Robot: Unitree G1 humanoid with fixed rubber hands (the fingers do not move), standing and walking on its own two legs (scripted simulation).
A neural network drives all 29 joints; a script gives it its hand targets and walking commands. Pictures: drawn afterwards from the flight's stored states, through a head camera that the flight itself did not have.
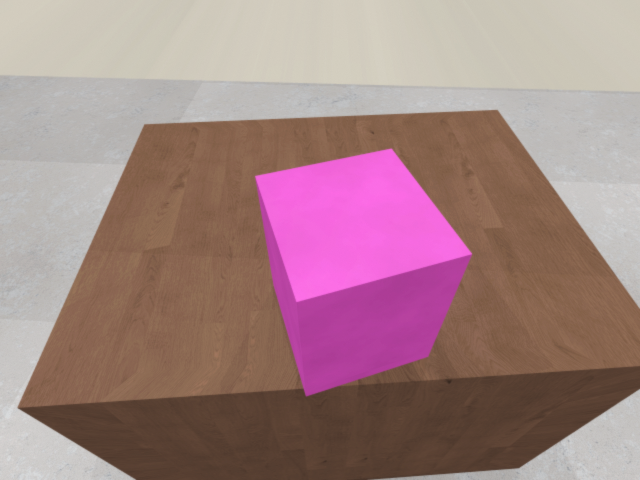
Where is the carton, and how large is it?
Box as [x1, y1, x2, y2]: [255, 149, 471, 395]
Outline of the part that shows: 391,149 255,176 273,284 306,395 427,356 471,255 469,250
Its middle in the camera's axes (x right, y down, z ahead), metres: +0.04 +0.05 +0.57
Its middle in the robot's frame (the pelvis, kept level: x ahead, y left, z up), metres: +0.40 -0.01 +0.02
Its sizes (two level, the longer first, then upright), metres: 0.210 0.200 0.250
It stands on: a pedestal, 0.68 m high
